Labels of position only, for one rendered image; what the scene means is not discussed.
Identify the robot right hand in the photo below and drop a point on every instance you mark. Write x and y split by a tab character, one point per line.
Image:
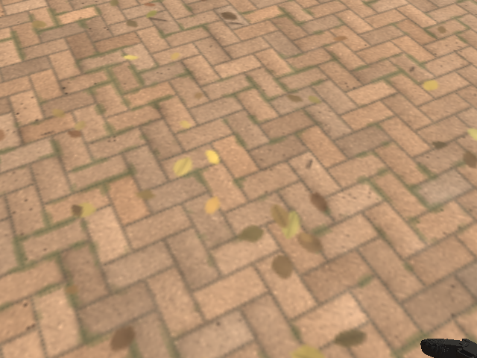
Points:
449	348

